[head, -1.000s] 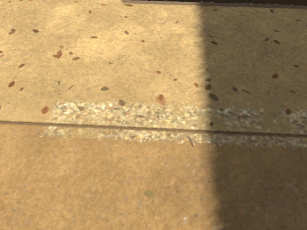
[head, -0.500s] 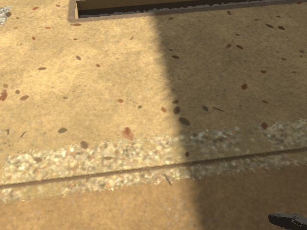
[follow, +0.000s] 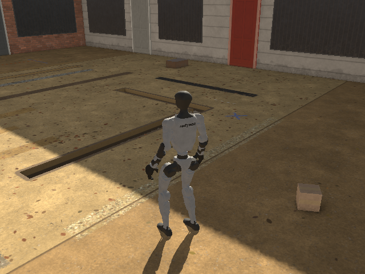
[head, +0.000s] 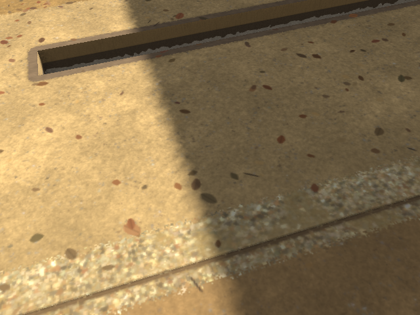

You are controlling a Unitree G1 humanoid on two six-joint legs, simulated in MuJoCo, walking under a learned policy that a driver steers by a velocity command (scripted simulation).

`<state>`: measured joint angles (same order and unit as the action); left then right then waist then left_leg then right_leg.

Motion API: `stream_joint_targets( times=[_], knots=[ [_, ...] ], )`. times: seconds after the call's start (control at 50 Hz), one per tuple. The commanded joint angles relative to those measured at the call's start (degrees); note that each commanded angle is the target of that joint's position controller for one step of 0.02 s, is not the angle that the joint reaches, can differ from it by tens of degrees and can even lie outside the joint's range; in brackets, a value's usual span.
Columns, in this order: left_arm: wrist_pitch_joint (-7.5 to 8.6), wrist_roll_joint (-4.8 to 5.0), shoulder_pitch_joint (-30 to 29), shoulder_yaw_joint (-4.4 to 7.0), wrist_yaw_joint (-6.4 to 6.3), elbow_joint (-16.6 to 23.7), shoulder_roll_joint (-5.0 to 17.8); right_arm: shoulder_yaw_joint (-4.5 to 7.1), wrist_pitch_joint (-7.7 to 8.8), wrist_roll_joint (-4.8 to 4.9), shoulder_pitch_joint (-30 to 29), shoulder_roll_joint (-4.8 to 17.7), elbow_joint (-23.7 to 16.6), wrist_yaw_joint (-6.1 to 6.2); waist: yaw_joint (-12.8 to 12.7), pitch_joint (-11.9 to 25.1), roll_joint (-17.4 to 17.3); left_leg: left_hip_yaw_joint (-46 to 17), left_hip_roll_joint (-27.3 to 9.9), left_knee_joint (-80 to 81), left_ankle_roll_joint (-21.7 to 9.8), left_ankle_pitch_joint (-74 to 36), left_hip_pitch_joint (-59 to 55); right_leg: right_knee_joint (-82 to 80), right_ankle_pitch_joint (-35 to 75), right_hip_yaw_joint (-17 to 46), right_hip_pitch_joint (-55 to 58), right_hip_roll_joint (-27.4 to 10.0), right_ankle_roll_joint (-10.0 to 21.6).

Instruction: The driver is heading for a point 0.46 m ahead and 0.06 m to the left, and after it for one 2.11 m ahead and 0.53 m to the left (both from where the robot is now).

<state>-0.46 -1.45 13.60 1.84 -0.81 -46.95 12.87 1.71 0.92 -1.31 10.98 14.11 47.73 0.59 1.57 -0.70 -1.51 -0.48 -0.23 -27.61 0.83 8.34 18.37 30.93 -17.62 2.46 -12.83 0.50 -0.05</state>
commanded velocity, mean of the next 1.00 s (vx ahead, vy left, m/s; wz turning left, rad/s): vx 0.16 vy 0.00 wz -0.02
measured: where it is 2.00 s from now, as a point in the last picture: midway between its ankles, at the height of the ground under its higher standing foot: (213, 244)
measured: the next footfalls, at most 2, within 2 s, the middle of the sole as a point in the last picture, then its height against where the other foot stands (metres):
right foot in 1.24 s outside the picture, level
left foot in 1.80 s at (178, 238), level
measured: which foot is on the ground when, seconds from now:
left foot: down 0.00-1.00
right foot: down 0.00-0.74, up 0.76-1.00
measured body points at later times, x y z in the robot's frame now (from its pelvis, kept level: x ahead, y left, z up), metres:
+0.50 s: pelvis +0.03 -0.01 +0.00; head +0.04 -0.01 +0.45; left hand +0.08 +0.24 -0.14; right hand +0.11 -0.27 -0.14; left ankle +0.06 +0.13 -0.73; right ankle -0.01 -0.12 -0.73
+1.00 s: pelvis +0.17 +0.05 +0.01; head +0.18 +0.06 +0.46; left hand +0.31 +0.31 -0.11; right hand +0.12 -0.20 -0.13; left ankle +0.09 +0.13 -0.73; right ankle +0.27 -0.12 -0.67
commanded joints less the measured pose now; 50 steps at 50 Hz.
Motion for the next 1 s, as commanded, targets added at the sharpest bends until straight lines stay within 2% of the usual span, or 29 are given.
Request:
stream_joint_targets(
  times=[0.02,0.06,0.16,0.38,0.48,0.5,0.52,0.54,0.56,0.58,0.6,0.62,0.66,0.68,0.7,0.72,0.74,0.76,0.78,0.8,0.82,0.84,0.86,0.88,0.94,1.0],
  knots=[
    [2.02,0.39,-0.55,1.24,-0.16,2.25,6.96,1.54,0.69,0.32,-0.93,5.87,-2.19,0.37,-0.01,-1.73,6.72,-2.00,-1.72,1.69,-0.83,1.45,-6.42,-11.55,-5.25,5.99,-8.35,-5.17,2.63],
    [2.16,0.78,0.46,1.22,-0.38,1.56,6.95,1.53,0.84,0.34,-0.75,5.49,-1.12,0.37,-0.46,-1.65,4.76,-2.05,-1.79,1.76,-0.90,0.07,-6.04,-10.14,-1.91,5.35,-6.76,-4.72,2.77],
    [2.12,1.01,1.63,1.13,-0.51,0.11,6.35,1.65,0.77,0.67,-0.21,5.31,1.37,0.56,-0.90,0.25,1.84,-2.28,-2.11,1.14,-0.80,-4.84,-7.59,-8.11,5.23,3.96,-4.05,-3.74,2.87],
    [1.87,1.26,2.94,1.05,-0.61,-4.24,5.33,1.90,-0.37,1.18,-0.19,5.42,6.15,1.57,-0.98,0.89,1.67,-2.36,-2.30,-0.02,-1.38,-8.76,-9.63,-7.32,11.48,1.77,-2.16,-2.33,2.23],
    [1.83,1.26,3.60,0.91,-0.79,-6.26,5.16,1.92,-0.78,1.25,-0.57,5.16,7.96,1.78,-0.99,0.15,1.88,-2.25,-2.14,0.27,-1.44,-8.18,-9.82,-7.81,10.81,1.30,-2.19,-2.06,1.96],
    [1.75,1.32,4.95,0.89,-0.86,-7.25,4.92,1.76,-0.90,1.25,0.25,4.45,8.83,1.77,-1.14,1.23,2.42,-1.10,-1.13,-0.12,-1.46,-2.44,-10.13,-8.88,4.35,1.19,-1.69,-1.82,2.26],
    [1.57,1.67,5.52,1.24,-0.96,-7.74,5.96,1.83,-1.01,1.53,0.13,4.37,9.23,1.77,-1.41,-0.08,3.76,0.80,0.74,-2.06,-1.56,6.98,-8.28,-10.21,-5.38,2.20,-2.40,-2.03,3.46],
    [1.48,2.02,5.75,1.78,-1.07,-7.65,7.72,1.94,-0.90,1.82,-0.77,4.48,9.10,1.74,-2.04,-2.37,6.02,2.65,2.51,-5.18,-1.65,15.98,-4.17,-12.44,-16.45,5.41,-3.11,-3.78,5.55],
    [1.72,2.32,6.96,2.21,-1.15,-7.56,9.30,1.92,-0.34,2.03,-3.01,4.45,8.12,1.57,-3.22,-5.25,8.44,3.70,3.09,-9.21,-1.79,19.23,1.78,-16.29,-25.56,11.45,-2.70,-7.91,8.20],
    [2.29,2.65,7.56,2.76,-1.21,-7.54,11.22,1.75,0.65,2.52,-5.29,3.98,6.85,1.17,-3.96,-8.23,11.24,3.89,2.43,-13.72,-2.42,17.52,7.19,-20.37,-29.89,18.96,-1.58,-13.47,11.26],
    [3.06,2.81,7.47,3.11,-1.29,-7.67,11.98,1.58,1.76,2.88,-6.93,3.61,5.90,0.72,-4.28,-10.92,12.14,1.60,-0.05,-16.94,-3.44,16.04,10.69,-22.34,-28.54,24.23,-1.56,-17.47,13.69],
    [3.87,2.57,7.11,2.99,-1.27,-7.63,11.18,1.71,2.78,3.13,-7.19,3.93,5.57,0.24,-3.99,-11.85,11.71,0.12,-1.79,-18.76,-4.33,17.43,14.33,-22.18,-23.17,25.44,1.08,-19.01,14.58],
    [4.52,2.97,5.99,2.84,-0.92,-7.50,9.85,1.78,4.38,3.38,-6.04,4.04,5.65,-0.85,-2.75,-10.24,10.01,-0.06,-3.40,-13.60,-5.75,18.62,14.07,-19.57,-13.11,21.03,5.49,-18.02,13.03],
    [4.37,3.38,4.30,2.86,-0.69,-7.24,9.88,1.91,4.84,3.45,-3.71,3.74,6.65,-1.27,-1.03,-8.63,9.00,1.80,-2.44,-6.94,-5.89,14.77,6.86,-17.94,-9.39,16.42,3.41,-15.51,11.21],
    [4.08,3.55,2.51,2.86,-0.45,-6.87,10.01,2.38,4.96,3.29,1.27,3.81,9.10,-1.45,1.38,-6.04,8.25,4.67,0.29,-1.67,-5.20,6.87,-4.87,-15.39,-5.40,11.71,-1.67,-12.30,9.41],
    [4.01,3.23,1.84,2.82,-0.37,-6.41,10.07,3.29,4.69,2.85,7.20,5.02,11.71,-1.40,3.51,-3.03,7.18,5.00,2.35,-1.42,-4.36,3.40,-15.09,-10.72,0.88,8.28,-6.24,-9.30,7.94],
    [4.32,2.85,-0.05,2.10,-0.27,-5.45,7.80,4.39,4.57,2.56,14.41,8.00,13.25,-1.14,6.59,-0.31,-0.36,-5.41,-4.12,3.65,-6.44,6.99,-23.15,4.04,7.21,1.91,-11.93,-4.47,4.83],
    [5.25,2.58,0.94,1.17,-0.47,-3.21,3.67,5.79,4.58,2.67,21.34,15.00,14.13,-1.29,7.19,3.85,-17.43,-31.85,-18.28,14.28,-15.07,13.59,-32.02,23.63,-5.37,-4.22,-24.18,2.97,0.73],
    [6.05,3.61,-0.05,1.73,-0.42,-2.81,5.75,3.93,5.19,1.75,19.09,10.32,13.87,-1.62,5.44,2.60,-12.58,-41.61,-22.25,18.05,-18.11,19.86,-29.51,35.24,-14.16,2.56,-29.69,1.63,1.39],
    [6.64,4.71,-0.22,2.02,0.02,-2.76,6.84,2.92,5.71,1.74,13.51,7.55,12.15,-1.69,2.93,-2.43,-7.72,-35.82,-21.43,17.68,-16.53,21.30,-25.84,39.33,-9.86,4.14,-33.41,-2.01,3.27],
    [6.91,4.66,-0.16,2.07,0.29,-3.45,6.90,2.35,5.95,1.59,9.65,6.12,10.59,-1.90,1.53,-3.73,-4.64,-28.94,-18.49,18.13,-14.29,19.40,-23.16,38.85,-4.04,3.28,-33.13,-4.58,4.45],
    [7.02,3.96,-0.65,2.43,0.29,-3.66,7.09,1.97,5.96,1.60,7.72,5.81,9.77,-2.13,0.68,-4.78,-2.81,-23.68,-16.60,18.86,-12.74,13.82,-21.23,35.89,0.58,2.50,-32.74,-6.21,4.78],
    [6.83,3.27,-1.09,2.89,0.40,-3.76,7.56,1.44,5.82,1.41,7.54,4.66,9.65,-2.13,0.17,-4.52,-2.75,-18.68,-14.48,19.42,-11.26,7.55,-19.75,33.07,3.75,1.84,-30.35,-7.41,4.67],
    [6.54,3.01,-0.89,2.96,0.69,-3.97,6.94,1.16,5.48,1.26,8.79,4.21,9.97,-2.02,0.03,-3.85,-3.54,-15.16,-12.98,19.71,-10.68,2.53,-19.15,31.14,5.64,0.82,-28.56,-7.62,4.18],
    [5.68,2.46,-4.76,2.70,1.00,-2.62,4.99,1.21,4.91,1.15,12.45,6.13,10.79,-1.09,0.60,-3.91,-2.40,-10.10,-12.10,20.52,-11.68,-9.19,-19.33,25.11,9.84,-1.54,-30.32,-7.42,1.69],
    [5.59,2.47,-11.97,1.95,1.19,0.15,3.65,1.26,4.39,1.03,12.94,7.23,10.43,-0.19,1.73,-5.30,-2.12,-6.61,-11.17,22.01,-11.44,-10.95,-16.82,13.93,16.16,-2.63,-29.52,-6.52,0.21]
  ],
)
